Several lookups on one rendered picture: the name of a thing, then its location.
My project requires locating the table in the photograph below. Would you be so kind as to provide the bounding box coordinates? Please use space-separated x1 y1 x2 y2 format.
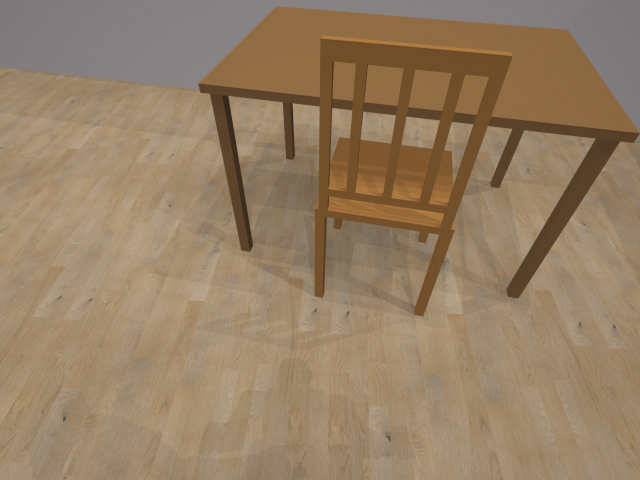
198 6 640 298

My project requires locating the chair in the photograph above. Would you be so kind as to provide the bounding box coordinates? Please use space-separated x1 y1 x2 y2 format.
315 35 513 316

